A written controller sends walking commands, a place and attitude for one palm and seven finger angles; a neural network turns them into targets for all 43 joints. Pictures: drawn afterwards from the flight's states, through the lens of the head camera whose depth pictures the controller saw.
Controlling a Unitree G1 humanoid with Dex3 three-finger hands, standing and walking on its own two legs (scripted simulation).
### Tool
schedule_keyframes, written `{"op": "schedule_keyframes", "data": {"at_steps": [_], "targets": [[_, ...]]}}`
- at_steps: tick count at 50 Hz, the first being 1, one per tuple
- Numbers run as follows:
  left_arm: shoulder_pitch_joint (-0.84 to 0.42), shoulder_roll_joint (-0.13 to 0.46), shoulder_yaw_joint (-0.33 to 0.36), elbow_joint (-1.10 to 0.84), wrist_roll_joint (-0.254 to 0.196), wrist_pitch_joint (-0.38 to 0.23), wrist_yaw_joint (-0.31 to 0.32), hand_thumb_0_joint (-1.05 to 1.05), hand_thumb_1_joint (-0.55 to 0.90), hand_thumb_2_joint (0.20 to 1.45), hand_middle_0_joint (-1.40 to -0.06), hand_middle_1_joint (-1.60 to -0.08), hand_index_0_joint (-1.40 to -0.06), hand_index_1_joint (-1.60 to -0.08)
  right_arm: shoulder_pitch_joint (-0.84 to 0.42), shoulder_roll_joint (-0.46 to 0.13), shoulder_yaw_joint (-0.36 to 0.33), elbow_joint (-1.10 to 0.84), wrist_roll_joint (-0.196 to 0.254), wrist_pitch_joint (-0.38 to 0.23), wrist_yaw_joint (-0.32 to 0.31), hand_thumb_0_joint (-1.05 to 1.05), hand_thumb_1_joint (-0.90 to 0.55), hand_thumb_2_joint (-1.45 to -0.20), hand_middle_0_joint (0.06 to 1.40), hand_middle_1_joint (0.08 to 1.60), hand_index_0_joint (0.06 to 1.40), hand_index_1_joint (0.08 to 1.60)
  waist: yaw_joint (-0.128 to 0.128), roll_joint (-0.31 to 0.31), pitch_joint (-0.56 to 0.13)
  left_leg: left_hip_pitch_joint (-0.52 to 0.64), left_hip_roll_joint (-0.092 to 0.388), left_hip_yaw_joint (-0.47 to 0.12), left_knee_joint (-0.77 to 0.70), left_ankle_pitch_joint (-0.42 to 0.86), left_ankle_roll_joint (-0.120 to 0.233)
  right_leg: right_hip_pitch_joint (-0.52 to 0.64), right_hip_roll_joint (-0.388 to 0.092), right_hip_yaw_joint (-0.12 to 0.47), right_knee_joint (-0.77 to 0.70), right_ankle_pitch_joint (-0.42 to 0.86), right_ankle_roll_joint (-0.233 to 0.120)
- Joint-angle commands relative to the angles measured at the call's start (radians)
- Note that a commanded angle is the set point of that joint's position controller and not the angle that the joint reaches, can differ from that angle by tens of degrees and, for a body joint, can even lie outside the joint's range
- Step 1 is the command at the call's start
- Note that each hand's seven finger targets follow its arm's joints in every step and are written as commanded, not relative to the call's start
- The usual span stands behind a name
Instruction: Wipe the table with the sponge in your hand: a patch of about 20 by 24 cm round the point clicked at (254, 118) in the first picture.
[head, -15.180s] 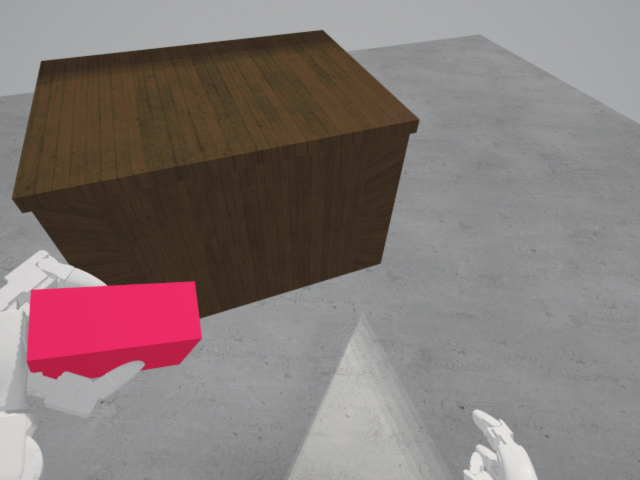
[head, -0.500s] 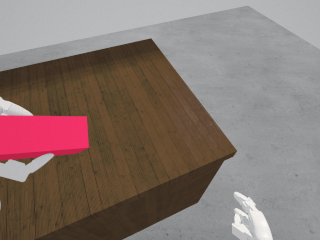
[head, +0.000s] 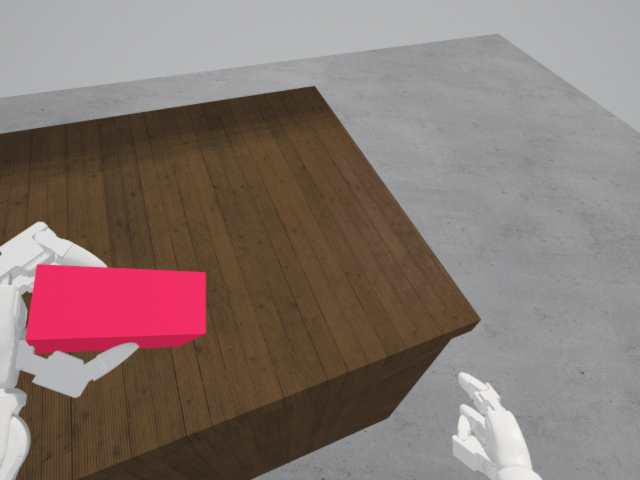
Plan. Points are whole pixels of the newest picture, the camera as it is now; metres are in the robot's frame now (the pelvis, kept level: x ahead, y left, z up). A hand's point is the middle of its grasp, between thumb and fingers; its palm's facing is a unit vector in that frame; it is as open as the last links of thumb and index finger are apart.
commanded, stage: come to a stop and stand still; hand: left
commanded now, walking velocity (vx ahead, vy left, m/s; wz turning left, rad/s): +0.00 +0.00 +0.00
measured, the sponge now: (146, 312) +0.24 +0.20 +0.12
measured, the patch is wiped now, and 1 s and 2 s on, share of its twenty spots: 0.00 0.00 0.00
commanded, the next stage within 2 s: look again from close up in 0.10 s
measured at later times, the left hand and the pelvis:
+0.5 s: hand (78, 318) +0.21 +0.24 +0.15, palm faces +0.33 -0.85 -0.41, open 10.0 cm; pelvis -0.01 +0.00 +0.00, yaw +0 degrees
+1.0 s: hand (73, 366) +0.18 +0.23 +0.15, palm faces +0.33 -0.69 -0.64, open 10.0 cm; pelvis -0.03 -0.05 -0.02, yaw +4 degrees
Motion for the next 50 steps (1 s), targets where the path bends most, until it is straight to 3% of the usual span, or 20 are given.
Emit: {"op": "schedule_keyframes", "data": {"at_steps": [1, 3, 6, 7, 12, 26, 30, 31, 32, 33, 34, 35, 36, 40, 41, 44, 46, 47, 48, 50], "targets": [[-0.098, 0.204, 0.133, -0.284, -0.014, -0.074, 0.023, 0.0, 0.1, 1.3, -1.2, -1.6, -1.2, -1.6, -0.068, -0.125, -0.045, -0.159, 0.007, -0.051, -0.011, 0.0, -0.9, -0.9, 0.2, 0.3, 0.2, 0.3, -0.005, 0.134, -0.18, 0.064, 0.119, -0.129, -0.096, 0.178, -0.061, 0.053, -0.059, 0.049, -0.007, 0.177, -0.036], [-0.101, 0.185, 0.108, -0.302, -0.017, -0.08, 0.02, 0.0, 0.1, 1.3, -1.2, -1.6, -1.2, -1.6, -0.051, -0.127, -0.046, -0.169, 0.004, -0.051, -0.01, 0.0, -0.9, -0.9, 0.2, 0.3, 0.2, 0.3, -0.006, 0.162, -0.177, 0.046, 0.128, -0.136, -0.108, 0.163, -0.063, 0.063, -0.056, 0.036, 0.001, 0.157, -0.036], [-0.064, 0.208, 0.145, -0.282, -0.016, -0.074, 0.027, 0.0, 0.1, 1.3, -1.2, -1.6, -1.2, -1.6, -0.058, -0.126, -0.046, -0.166, 0.005, -0.054, -0.011, 0.0, -0.9, -0.9, 0.2, 0.3, 0.2, 0.3, -0.002, 0.143, -0.191, 0.056, 0.129, -0.133, -0.105, 0.172, -0.069, 0.067, -0.053, 0.033, 0.002, 0.159, -0.034], [-0.066, 0.165, 0.103, -0.264, -0.021, -0.076, 0.021, 0.0, 0.1, 1.3, -1.2, -1.6, -1.2, -1.6, -0.043, -0.127, -0.042, -0.166, 0.0, -0.049, -0.012, 0.0, -0.9, -0.9, 0.2, 0.3, 0.2, 0.3, -0.005, 0.128, -0.18, 0.04, 0.132, -0.137, -0.112, 0.161, -0.068, 0.065, -0.055, 0.024, -0.004, 0.152, -0.033], [-0.05, 0.153, 0.094, -0.225, -0.022, -0.07, 0.018, 0.0, 0.1, 1.3, -1.2, -1.6, -1.2, -1.6, -0.035, -0.133, -0.045, -0.159, 0.001, -0.046, -0.013, 0.0, -0.9, -0.9, 0.2, 0.3, 0.2, 0.3, -0.008, 0.1, -0.181, 0.058, 0.129, -0.135, -0.103, 0.186, -0.071, 0.053, -0.059, 0.03, -0.02, 0.175, -0.033], [-0.028, 0.203, 0.138, -0.265, -0.014, -0.071, 0.029, 0.0, 0.1, 1.3, -1.2, -1.6, -1.2, -1.6, -0.045, -0.138, -0.053, -0.156, 0.007, -0.048, -0.02, 0.0, -0.9, -0.9, 0.2, 0.3, 0.2, 0.3, -0.01, 0.126, -0.187, 0.048, 0.118, -0.142, -0.111, 0.148, -0.073, 0.065, -0.059, 0.043, -0.017, 0.164, -0.039], [-0.019, 0.183, 0.12, -0.232, -0.021, -0.066, 0.026, 0.0, 0.1, 1.3, -1.2, -1.6, -1.2, -1.6, -0.029, -0.137, -0.056, -0.156, 0.007, -0.044, -0.023, 0.0, -0.9, -0.9, 0.2, 0.3, 0.2, 0.3, -0.011, 0.077, -0.175, 0.026, 0.12, -0.139, -0.102, 0.109, -0.055, 0.07, -0.07, 0.051, -0.04, 0.162, -0.037], [-0.948, 0.938, 0.414, -0.599, 0.012, -0.184, 0.042, 0.0, 0.1, 1.3, -1.2, -1.6, -1.2, -1.6, 0.159, -0.226, 0.067, -0.254, 0.078, -0.011, -0.091, 0.0, -0.9, -0.9, 0.2, 0.3, 0.2, 0.3, -0.068, 0.418, -0.187, -0.155, 0.119, -0.181, -0.135, 0.009, -0.026, 0.242, 0.043, -0.004, 0.192, -0.046, 0.03], [-0.592, 0.467, 0.322, -0.027, 0.139, 0.028, -0.034, 0.0, 0.1, 1.3, -1.2, -1.6, -1.2, -1.6, -0.063, -0.154, -0.084, -0.086, -0.063, -0.049, -0.059, 0.0, -0.9, -0.9, 0.2, 0.3, 0.2, 0.3, 0.042, 0.294, -0.214, 0.082, 0.075, -0.113, -0.059, 0.189, -0.125, -0.014, 0.027, -0.039, 0.172, -0.022, -0.066], [-0.468, 0.336, 0.149, 0.003, 0.028, 0.085, -0.067, 0.0, 0.1, 1.3, -1.2, -1.6, -1.2, -1.6, -0.007, -0.198, -0.072, -0.128, -0.035, -0.059, -0.005, 0.0, -0.9, -0.9, 0.2, 0.3, 0.2, 0.3, 0.011, 0.229, -0.247, 0.151, 0.057, -0.143, -0.03, 0.408, -0.143, -0.092, 0.028, -0.084, 0.124, 0.065, -0.064], [-0.402, 0.321, 0.225, -0.02, -0.03, 0.134, -0.113, 0.0, 0.1, 1.3, -1.2, -1.6, -1.2, -1.6, -0.013, -0.236, -0.096, -0.099, -0.027, -0.06, -0.012, 0.0, -0.9, -0.9, 0.2, 0.3, 0.2, 0.3, 0.048, 0.167, -0.333, 0.225, 0.064, -0.112, 0.019, 0.485, -0.123, -0.066, 0.025, -0.074, 0.099, 0.149, -0.048], [-0.275, 0.317, 0.213, -0.046, -0.072, 0.192, -0.154, 0.0, 0.1, 1.3, -1.2, -1.6, -1.2, -1.6, -0.043, -0.23, -0.088, -0.106, -0.016, -0.06, -0.016, 0.0, -0.9, -0.9, 0.2, 0.3, 0.2, 0.3, 0.074, 0.152, -0.342, 0.229, 0.058, -0.098, 0.024, 0.524, -0.115, -0.018, 0.014, -0.083, 0.102, 0.185, -0.045], [-0.166, 0.172, 0.085, 0.014, -0.084, 0.258, -0.182, 0.0, 0.1, 1.3, -1.2, -1.6, -1.2, -1.6, -0.096, -0.201, -0.056, -0.117, 0.015, -0.052, 0.006, 0.0, -0.9, -0.9, 0.2, 0.3, 0.2, 0.3, 0.068, 0.12, -0.279, 0.192, 0.066, -0.112, 0.012, 0.408, -0.114, -0.063, 0.026, -0.094, 0.118, 0.121, -0.036], [-0.115, 0.299, 0.104, -0.128, 0.042, 0.269, -0.176, 0.0, 0.1, 1.3, -1.2, -1.6, -1.2, -1.6, -0.129, -0.205, -0.048, -0.142, 0.01, -0.031, 0.006, 0.0, -0.9, -0.9, 0.2, 0.3, 0.2, 0.3, 0.046, 0.036, -0.124, 0.021, 0.036, -0.095, -0.024, 0.106, -0.052, -0.071, 0.019, -0.081, 0.096, 0.043, -0.034], [-0.178, 0.367, 0.162, -0.186, 0.05, 0.247, -0.154, 0.0, 0.1, 1.3, -1.2, -1.6, -1.2, -1.6, -0.152, -0.205, -0.042, -0.155, 0.021, -0.026, 0.003, 0.0, -0.9, -0.9, 0.2, 0.3, 0.2, 0.3, 0.047, 0.056, -0.149, 0.01, 0.029, -0.094, -0.019, 0.018, -0.047, -0.087, 0.027, -0.064, 0.104, -0.02, -0.034], [-0.222, 0.364, 0.208, -0.162, 0.047, 0.13, -0.103, 0.0, 0.1, 1.3, -1.2, -1.6, -1.2, -1.6, -0.143, -0.181, -0.049, -0.137, -0.008, -0.036, -0.03, 0.0, -0.9, -0.9, 0.2, 0.3, 0.2, 0.3, 0.027, 0.013, -0.148, -0.02, 0.016, -0.102, 0.019, -0.046, -0.045, -0.14, 0.022, -0.068, 0.11, -0.096, -0.024], [-0.38, 0.467, 0.271, -0.215, 0.076, 0.072, -0.05, 0.0, 0.1, 1.3, -1.2, -1.6, -1.2, -1.6, -0.141, -0.179, -0.055, -0.123, -0.005, -0.039, -0.043, 0.0, -0.9, -0.9, 0.2, 0.3, 0.2, 0.3, 0.024, 0.104, -0.196, -0.011, 0.008, -0.093, 0.044, -0.126, -0.039, -0.174, 0.018, -0.033, 0.114, -0.177, -0.022], [-0.406, 0.432, 0.227, -0.194, 0.103, 0.057, -0.03, 0.0, 0.1, 1.3, -1.2, -1.6, -1.2, -1.6, -0.133, -0.16, -0.055, -0.119, -0.02, -0.044, -0.042, 0.0, -0.9, -0.9, 0.2, 0.3, 0.2, 0.3, 0.028, 0.162, -0.219, -0.016, 0.0, -0.094, 0.052, -0.105, -0.043, -0.155, 0.008, -0.035, 0.109, -0.167, -0.032], [-0.354, 0.397, 0.203, -0.107, 0.115, 0.061, -0.018, 0.0, 0.1, 1.3, -1.2, -1.6, -1.2, -1.6, -0.111, -0.157, -0.055, -0.098, -0.014, -0.042, -0.049, 0.0, -0.9, -0.9, 0.2, 0.3, 0.2, 0.3, 0.013, 0.152, -0.182, -0.027, 0.004, -0.099, 0.059, -0.129, -0.045, -0.176, 0.008, -0.037, 0.114, -0.175, -0.03], [-0.387, 0.409, 0.164, -0.076, 0.15, 0.081, -0.015, 0.0, 0.1, 1.3, -1.2, -1.6, -1.2, -1.6, -0.111, -0.168, -0.058, -0.094, -0.011, -0.035, -0.062, 0.0, -0.9, -0.9, 0.2, 0.3, 0.2, 0.3, 0.007, 0.17, -0.192, -0.045, -0.002, -0.087, 0.075, -0.142, -0.04, -0.174, -0.008, -0.017, 0.1, -0.194, -0.028]]}}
